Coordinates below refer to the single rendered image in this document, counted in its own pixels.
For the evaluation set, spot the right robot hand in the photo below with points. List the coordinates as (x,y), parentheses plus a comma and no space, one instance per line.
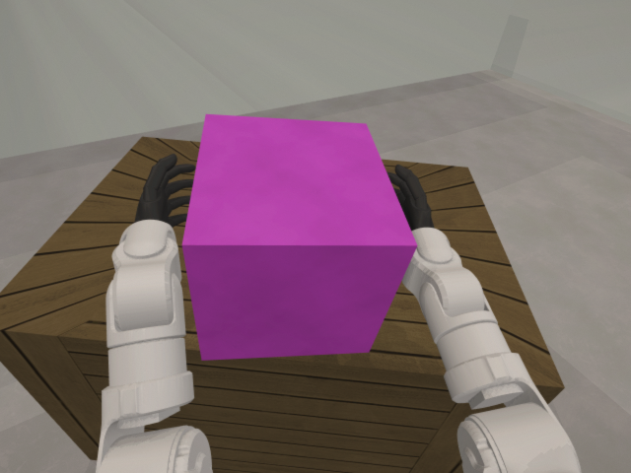
(412,198)

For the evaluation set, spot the robot left forearm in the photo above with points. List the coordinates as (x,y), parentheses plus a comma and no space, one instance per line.
(148,378)

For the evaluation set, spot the carton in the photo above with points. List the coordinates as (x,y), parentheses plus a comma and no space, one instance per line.
(295,242)

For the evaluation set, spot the right robot upper arm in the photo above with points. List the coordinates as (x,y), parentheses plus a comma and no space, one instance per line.
(522,438)

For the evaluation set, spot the pedestal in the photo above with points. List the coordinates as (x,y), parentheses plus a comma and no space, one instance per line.
(386,411)

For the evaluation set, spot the left robot hand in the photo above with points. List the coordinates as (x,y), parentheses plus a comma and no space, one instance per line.
(154,203)

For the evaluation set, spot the left robot upper arm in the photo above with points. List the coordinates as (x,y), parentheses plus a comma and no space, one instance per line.
(182,449)

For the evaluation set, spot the robot right forearm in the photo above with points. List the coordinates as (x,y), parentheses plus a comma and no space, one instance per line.
(480,368)

